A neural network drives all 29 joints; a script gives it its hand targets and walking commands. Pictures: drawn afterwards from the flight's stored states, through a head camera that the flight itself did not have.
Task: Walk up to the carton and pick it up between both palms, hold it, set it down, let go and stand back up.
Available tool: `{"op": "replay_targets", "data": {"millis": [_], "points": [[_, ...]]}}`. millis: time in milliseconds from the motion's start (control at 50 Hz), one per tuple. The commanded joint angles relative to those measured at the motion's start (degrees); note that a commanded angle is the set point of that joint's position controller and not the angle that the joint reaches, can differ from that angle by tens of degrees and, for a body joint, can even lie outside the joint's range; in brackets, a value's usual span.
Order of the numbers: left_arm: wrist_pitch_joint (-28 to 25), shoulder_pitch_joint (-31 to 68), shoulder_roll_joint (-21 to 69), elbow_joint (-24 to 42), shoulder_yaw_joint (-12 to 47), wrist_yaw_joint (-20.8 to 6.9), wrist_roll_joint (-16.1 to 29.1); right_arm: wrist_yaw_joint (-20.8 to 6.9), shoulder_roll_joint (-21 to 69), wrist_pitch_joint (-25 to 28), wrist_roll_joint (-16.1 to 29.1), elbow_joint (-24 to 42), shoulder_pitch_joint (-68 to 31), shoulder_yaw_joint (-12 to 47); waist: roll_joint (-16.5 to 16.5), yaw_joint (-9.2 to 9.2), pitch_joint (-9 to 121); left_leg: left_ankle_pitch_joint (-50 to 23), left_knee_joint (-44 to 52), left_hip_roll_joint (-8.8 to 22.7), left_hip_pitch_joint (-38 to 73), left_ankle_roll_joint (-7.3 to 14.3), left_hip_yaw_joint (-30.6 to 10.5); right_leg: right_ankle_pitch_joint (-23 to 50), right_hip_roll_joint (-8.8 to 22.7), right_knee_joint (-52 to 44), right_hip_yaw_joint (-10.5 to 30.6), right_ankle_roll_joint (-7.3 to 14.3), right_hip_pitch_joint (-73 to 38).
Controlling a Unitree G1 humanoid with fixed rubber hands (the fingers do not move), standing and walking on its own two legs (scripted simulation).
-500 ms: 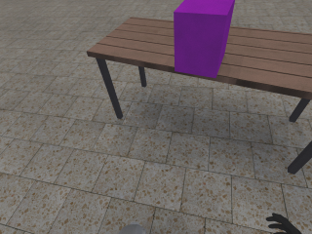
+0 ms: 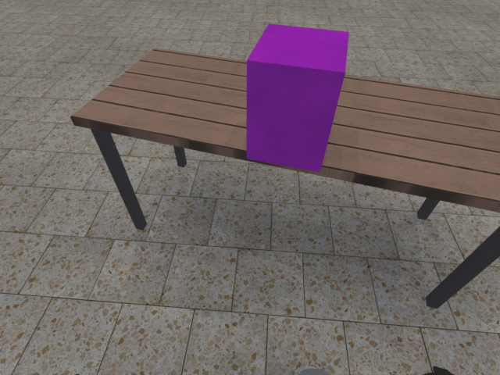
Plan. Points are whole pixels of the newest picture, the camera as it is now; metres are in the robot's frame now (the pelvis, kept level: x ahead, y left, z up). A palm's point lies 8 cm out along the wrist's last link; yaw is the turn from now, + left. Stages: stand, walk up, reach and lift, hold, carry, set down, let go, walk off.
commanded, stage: walk up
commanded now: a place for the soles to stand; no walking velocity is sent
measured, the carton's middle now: (294, 99) +0.79 -0.10 +0.04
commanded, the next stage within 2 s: none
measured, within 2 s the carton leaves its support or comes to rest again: neither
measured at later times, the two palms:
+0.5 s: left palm (79, 277) +0.31 +0.35 -0.07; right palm (414, 321) +0.25 -0.29 -0.10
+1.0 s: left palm (118, 201) +0.53 +0.34 -0.09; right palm (384, 269) +0.34 -0.24 -0.06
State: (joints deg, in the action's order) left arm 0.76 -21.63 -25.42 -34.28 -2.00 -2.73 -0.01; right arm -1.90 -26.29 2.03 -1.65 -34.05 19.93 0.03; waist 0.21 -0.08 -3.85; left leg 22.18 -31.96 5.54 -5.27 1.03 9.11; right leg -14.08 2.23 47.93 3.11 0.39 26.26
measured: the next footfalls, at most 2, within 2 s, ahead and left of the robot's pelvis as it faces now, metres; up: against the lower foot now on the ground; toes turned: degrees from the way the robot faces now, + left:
right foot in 0.10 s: +0.18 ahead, -0.14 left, +0.00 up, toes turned -2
left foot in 0.54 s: +0.38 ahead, +0.13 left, +0.00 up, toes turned -5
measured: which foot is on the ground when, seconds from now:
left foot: down 0.00-0.10, up 0.12-0.52, down 0.54-1.00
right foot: up 0.00-0.08, down 0.10-0.54, up 0.56-1.00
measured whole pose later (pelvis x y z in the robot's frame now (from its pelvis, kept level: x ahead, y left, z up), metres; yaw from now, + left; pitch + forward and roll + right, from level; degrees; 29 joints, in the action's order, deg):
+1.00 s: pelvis +0.36 +0.07 +0.00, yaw -15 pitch -3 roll -3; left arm 2.1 -18.7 -24.6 -34.2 -2.0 1.3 0.0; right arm -0.8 -24.5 -0.5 -1.6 -32.2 23.6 0.0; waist -1.0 -0.1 -6.4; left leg 22.0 -33.1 2.6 -8.4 3.8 10.0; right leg -16.0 -1.6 46.7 2.1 -0.2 25.6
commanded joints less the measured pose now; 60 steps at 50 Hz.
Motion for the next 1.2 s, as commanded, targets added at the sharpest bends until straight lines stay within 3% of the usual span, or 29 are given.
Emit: {"op": "replay_targets", "data": {"millis": [0,60,80,100,120,160,180,220,320,420,480,500,520,540,560,580,600,620,640,680,740,820,880,980,1060,1080,1100,1120,1180], "points": [[-2.2,1.8,-7.5,5.7,-3.8,-0.5,-0.6,0.8,-14.4,1.2,-0.2,6.6,-0.4,-7.7,12.0,2.15,-1.1,-3.4,10.2,11.9,-1.9,7.9,-2.2,2.6,1.2,-10.8,-7.5,0.9,-2.5],[-3.1,-8.6,-9.9,0.5,-5.0,1.3,-1.3,0.9,-10.7,0.0,-0.2,5.6,0.5,-6.1,-0.3,-3.76,6.9,-11.7,-16.0,6.6,-4.5,5.1,0.4,-0.8,-4.8,-17.2,-5.1,3.3,-19.0],[-3.1,-12.8,-13.2,-0.4,-5.7,2.4,-1.2,0.6,-7.9,-0.3,0.1,6.9,1.0,-5.4,-7.2,-6.34,8.9,-6.9,-28.1,3.9,-14.0,3.5,-0.7,-5.2,-0.3,-18.9,7.1,5.6,-25.6],[-3.0,-12.0,-18.5,1.3,-6.8,3.4,-0.8,0.0,-5.2,-0.4,0.4,9.1,0.0,-4.5,-15.8,-5.72,7.8,11.8,-36.2,-2.4,-25.0,1.4,-4.5,-6.1,11.6,-26.6,32.8,10.0,-26.7],[-2.7,-12.3,-19.4,2.3,-7.4,3.6,-0.6,0.3,-10.1,-1.1,0.8,11.4,-4.9,-6.1,-9.5,-6.29,2.0,16.0,-38.5,-3.9,-32.7,0.8,-10.9,-13.0,16.2,-32.3,48.0,15.7,-24.2],[-3.5,-10.4,-17.2,3.2,-6.7,4.4,-0.6,0.7,-11.7,-1.0,0.8,10.5,-4.3,-6.6,-7.3,-4.73,0.7,11.0,-41.1,-0.3,-36.5,0.8,-12.5,3.3,14.7,-27.1,38.3,17.4,-28.9],[-3.6,-10.6,-16.0,2.7,-6.2,4.9,-0.1,0.7,-10.3,-0.4,0.8,8.2,-1.6,-6.1,-7.6,-3.32,3.1,7.9,-39.5,0.8,-35.2,1.2,-11.6,13.5,11.4,-23.4,29.4,14.2,-29.0],[-3.5,-8.6,-13.0,3.7,-5.2,4.7,-0.8,0.1,-9.3,-0.4,0.0,7.5,-0.4,-5.9,-7.5,-2.17,4.4,4.8,-35.0,0.8,-30.0,0.3,-10.5,15.2,8.3,-23.3,22.8,11.7,-22.9],[-3.3,-8.3,-13.7,6.1,-5.2,5.0,-1.4,-0.8,-7.0,-2.4,-0.4,9.0,-3.8,-5.6,-9.1,-2.69,-0.4,-0.7,-27.7,0.6,-31.9,-1.1,-8.4,-1.6,7.6,-26.7,21.1,12.6,-14.8],[-3.1,-7.3,-14.5,7.0,-5.8,5.5,-1.5,-1.6,-8.2,-2.1,-0.7,10.3,-7.1,-6.4,-9.9,-4.64,-1.2,-2.1,-16.7,0.3,-30.7,-0.7,-8.6,-4.1,7.8,-23.7,21.8,11.8,-16.9],[-2.8,-0.7,-14.7,7.7,-5.0,5.4,-1.3,-1.1,-8.9,-1.4,-0.3,6.3,2.5,-6.8,-9.1,1.70,1.7,-8.1,-7.0,-0.6,-9.8,-0.2,-7.7,1.1,6.5,-18.0,18.2,7.3,-6.1],[-2.4,1.2,-12.9,7.7,-4.5,5.4,-1.5,-0.5,-8.8,-1.1,-0.3,4.3,9.9,-7.2,-8.0,6.03,4.6,-10.4,-0.8,-0.9,0.5,1.0,-7.0,1.2,5.3,-9.3,15.7,5.8,-3.0],[-2.5,-1.7,-9.4,7.4,-3.3,5.1,-1.2,0.4,-12.3,-0.4,-0.7,2.3,13.5,-8.4,1.3,7.11,9.1,-10.3,-0.6,-0.2,8.8,1.0,-7.7,1.1,0.8,4.4,11.1,4.3,-0.3],[-3.0,-3.2,-4.4,7.8,-2.0,4.7,-0.7,1.1,-15.6,-0.2,-1.4,1.6,17.7,-9.6,12.6,9.79,11.6,3.0,2.2,8.1,13.2,2.4,-18.3,-8.6,-4.2,18.3,7.6,1.9,7.4],[-2.9,-2.9,-4.4,9.5,-1.7,5.3,-0.1,1.2,-17.7,-0.3,-1.0,4.2,13.4,-9.2,14.9,6.09,5.3,14.2,15.7,19.9,5.7,5.9,-40.5,-21.8,-7.5,23.1,5.6,0.7,14.8],[-2.0,-2.0,-10.0,10.1,-3.5,6.2,-0.7,0.9,-16.4,-0.7,-0.3,5.0,10.8,-9.3,11.4,5.03,-0.4,24.7,22.5,23.0,-2.7,7.9,-46.9,-19.1,-3.8,26.5,5.9,0.5,15.0],[-1.6,-1.2,-10.7,9.1,-3.6,5.9,-0.7,1.2,-15.4,-0.6,0.1,5.5,8.3,-8.9,7.1,3.78,-5.5,23.9,23.3,21.7,-4.8,6.5,-43.5,-16.1,-2.4,27.5,5.8,0.5,16.2],[-1.4,-0.1,-10.4,6.4,-4.1,5.2,-0.6,1.5,-12.9,-0.4,0.5,5.4,8.1,-8.5,3.1,3.70,-9.8,15.0,21.8,16.8,-6.9,4.2,-33.0,-10.9,-1.8,25.0,5.6,-0.2,15.8],[-1.5,-2.2,-10.4,4.1,-4.0,4.6,-0.2,1.7,-12.1,-0.2,0.5,5.2,7.0,-8.1,5.2,2.10,-7.6,4.2,19.3,12.3,-5.7,2.0,-23.0,-6.6,-1.4,20.4,4.8,-0.4,11.9],[-1.2,-4.9,-8.5,1.9,-4.1,3.9,-0.3,1.5,-10.8,0.1,0.4,5.5,4.7,-7.8,6.7,0.39,-2.6,-5.2,17.2,8.8,-6.7,0.6,-13.8,-2.7,-2.7,18.1,3.0,-1.5,5.4],[-0.3,-4.3,-7.5,0.5,-3.6,4.1,-0.7,1.6,-9.2,-0.2,1.0,7.0,4.4,-7.0,7.8,-0.45,-0.2,-25.0,12.6,7.2,-1.9,0.3,-7.0,0.1,-3.9,16.0,2.0,-1.5,4.8],[0.5,0.2,-6.8,0.8,-2.5,4.9,-0.7,2.3,-8.4,-1.4,1.1,7.5,6.5,-6.2,12.3,2.00,-1.7,-43.7,7.5,9.1,4.5,0.8,-4.7,-0.5,-3.8,10.8,-0.7,-1.7,8.2],[0.3,5.4,-5.3,2.1,-1.8,4.7,-0.5,2.7,-8.1,-2.1,1.1,7.1,6.4,-5.7,10.5,3.64,-2.9,-44.1,6.2,8.0,4.8,3.9,-4.3,-1.9,-4.0,2.9,-2.4,-1.6,7.0],[0.2,6.4,-3.6,0.8,-0.7,4.4,-0.8,3.2,-9.3,-2.7,2.1,6.6,5.4,-5.4,10.9,3.99,2.5,-50.3,0.0,9.4,9.1,2.3,-5.0,-0.8,-4.6,-11.0,-6.8,-0.4,0.3],[-0.1,3.0,-7.3,0.1,-2.2,4.4,-1.3,2.9,-9.8,-3.0,3.0,6.4,1.8,-5.2,4.9,-1.53,7.7,-41.2,-14.3,6.7,-1.0,0.9,-3.2,20.9,-2.7,-20.0,-1.5,3.7,-17.0],[0.2,1.2,-11.4,0.2,-3.8,4.8,-1.5,2.7,-8.6,-2.6,3.3,6.8,1.6,-4.8,-2.2,-2.85,8.9,-29.7,-24.1,2.5,-10.1,-1.0,-3.3,33.4,4.1,-17.7,10.5,8.3,-22.9],[0.2,1.5,-13.4,0.5,-4.0,5.0,-0.7,2.8,-7.1,-2.9,3.4,7.1,1.7,-4.2,-10.2,-2.63,8.9,8.0,-33.6,-6.0,-17.3,-2.8,-5.1,42.4,12.8,-19.2,23.7,15.7,-22.5],[0.0,2.2,-12.7,1.9,-4.2,5.1,-0.5,3.5,-6.8,-3.6,2.9,7.2,1.7,-4.6,-8.5,-2.87,7.4,21.9,-33.9,-4.2,-15.4,-2.4,-11.9,35.3,16.3,-20.6,26.8,20.2,-16.9],[0.7,7.7,-10.2,3.4,-3.1,4.9,-0.7,3.7,-8.7,-2.9,2.1,5.7,3.0,-4.4,-9.7,-1.14,4.7,19.2,-19.5,-2.4,-15.9,-1.1,-9.5,28.1,10.3,-20.6,16.5,14.8,-15.3]]}}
